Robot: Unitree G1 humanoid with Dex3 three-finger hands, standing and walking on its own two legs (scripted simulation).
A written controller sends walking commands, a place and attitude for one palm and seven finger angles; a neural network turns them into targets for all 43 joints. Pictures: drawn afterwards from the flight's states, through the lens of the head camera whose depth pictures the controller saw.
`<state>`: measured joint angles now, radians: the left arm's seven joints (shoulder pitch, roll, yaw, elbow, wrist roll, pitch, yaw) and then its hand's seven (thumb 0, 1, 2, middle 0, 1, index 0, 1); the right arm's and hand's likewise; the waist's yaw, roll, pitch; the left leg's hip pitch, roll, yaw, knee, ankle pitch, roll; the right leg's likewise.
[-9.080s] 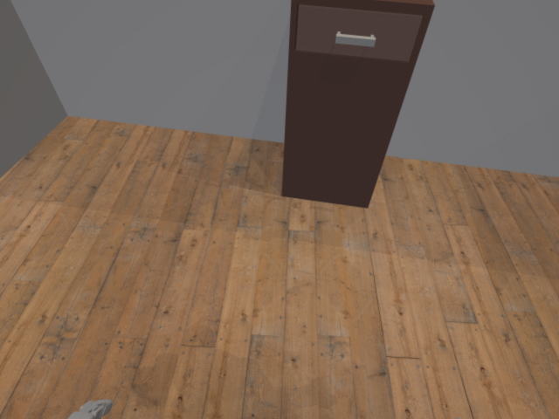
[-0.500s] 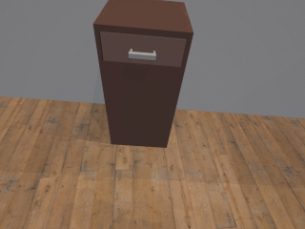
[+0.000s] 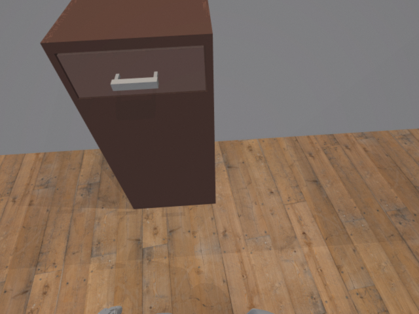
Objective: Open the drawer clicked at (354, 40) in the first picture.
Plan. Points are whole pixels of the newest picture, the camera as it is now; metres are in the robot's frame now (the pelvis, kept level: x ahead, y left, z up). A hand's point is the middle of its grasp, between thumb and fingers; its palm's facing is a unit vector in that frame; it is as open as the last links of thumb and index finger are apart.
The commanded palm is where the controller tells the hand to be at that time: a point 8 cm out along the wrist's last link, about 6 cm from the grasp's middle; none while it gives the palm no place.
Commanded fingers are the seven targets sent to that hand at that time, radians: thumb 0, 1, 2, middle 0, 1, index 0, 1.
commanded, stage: take the last steps up to it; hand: left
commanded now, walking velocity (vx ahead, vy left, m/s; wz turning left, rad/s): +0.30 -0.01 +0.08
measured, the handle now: (136, 79) +0.69 +0.23 +0.06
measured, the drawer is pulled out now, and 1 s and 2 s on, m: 0.00 0.00 0.00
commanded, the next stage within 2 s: come to a stop and stand still in 0.40 s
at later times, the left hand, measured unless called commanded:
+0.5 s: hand out of the picture +0.05 +0.14 -0.17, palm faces +0.18 -0.98 -0.11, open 7.4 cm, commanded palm none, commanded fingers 0.00 0.90 0.90 -0.20 -0.30 -0.20 -0.30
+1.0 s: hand (153, 254) +0.27 +0.15 -0.14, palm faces +0.04 -0.95 -0.31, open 7.4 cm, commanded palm none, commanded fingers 0.00 0.90 0.90 -0.20 -0.30 -0.20 -0.30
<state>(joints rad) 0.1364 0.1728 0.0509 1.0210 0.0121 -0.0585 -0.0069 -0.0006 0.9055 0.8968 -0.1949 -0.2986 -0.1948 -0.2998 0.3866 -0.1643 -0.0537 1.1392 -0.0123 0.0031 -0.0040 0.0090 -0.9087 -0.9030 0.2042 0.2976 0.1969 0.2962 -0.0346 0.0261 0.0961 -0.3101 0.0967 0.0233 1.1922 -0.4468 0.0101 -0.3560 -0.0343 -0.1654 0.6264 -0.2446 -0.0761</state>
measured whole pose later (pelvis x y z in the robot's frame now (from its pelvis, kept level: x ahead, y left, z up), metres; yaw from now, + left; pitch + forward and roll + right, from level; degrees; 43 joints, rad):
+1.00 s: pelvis +0.19 -0.05 +0.01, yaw +1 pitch -1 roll +2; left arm 0.16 0.18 0.04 0.99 0.02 0.01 0.03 0.00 0.91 0.90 -0.19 -0.30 -0.19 -0.30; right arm 0.18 -0.21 -0.08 1.04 -0.01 0.07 -0.02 0.00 -0.91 -0.90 0.20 0.30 0.20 0.30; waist -0.01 0.05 0.08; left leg -0.36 0.04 0.03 0.84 -0.49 -0.03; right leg -0.30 -0.05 -0.08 0.62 -0.30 -0.04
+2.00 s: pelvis +0.15 -0.01 +0.02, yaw +1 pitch -1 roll +0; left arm 0.24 0.16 0.01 1.14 0.00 0.00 0.04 0.01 0.93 0.90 -0.20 -0.30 -0.20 -0.30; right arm 0.29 -0.12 0.00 1.15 -0.01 0.00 -0.03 0.01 -0.91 -0.90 0.20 0.30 0.20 0.30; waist 0.00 -0.01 0.04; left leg -0.11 0.02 0.04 0.41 -0.28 -0.01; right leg -0.18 -0.01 -0.04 0.44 -0.24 0.00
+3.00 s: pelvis +0.15 -0.01 +0.00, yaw +2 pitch +0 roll +0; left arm 0.42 0.11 0.04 1.09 0.02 -0.02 0.01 0.00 0.90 0.90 -0.20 -0.30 -0.20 -0.30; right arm 0.39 -0.13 0.00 1.09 -0.02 -0.03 -0.01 0.01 -0.91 -0.90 0.20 0.30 0.19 0.30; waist 0.01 -0.03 -0.01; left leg -0.21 0.01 0.02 0.62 -0.40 0.01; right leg -0.27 -0.02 -0.04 0.62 -0.35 -0.01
